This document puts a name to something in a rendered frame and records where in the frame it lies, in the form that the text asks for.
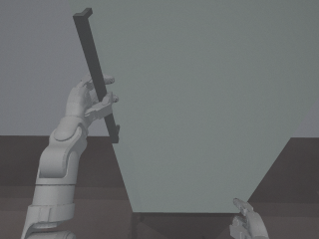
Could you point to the robot right hand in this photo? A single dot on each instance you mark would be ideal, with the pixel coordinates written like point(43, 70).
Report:
point(249, 227)

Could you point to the handle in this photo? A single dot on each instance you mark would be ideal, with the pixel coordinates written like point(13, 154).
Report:
point(88, 45)

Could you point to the fridge door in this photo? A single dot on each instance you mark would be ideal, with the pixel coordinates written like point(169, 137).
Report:
point(210, 92)

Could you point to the robot left forearm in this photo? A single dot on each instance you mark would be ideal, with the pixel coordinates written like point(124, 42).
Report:
point(56, 177)

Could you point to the robot left hand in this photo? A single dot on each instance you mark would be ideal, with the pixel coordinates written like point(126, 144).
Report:
point(88, 108)

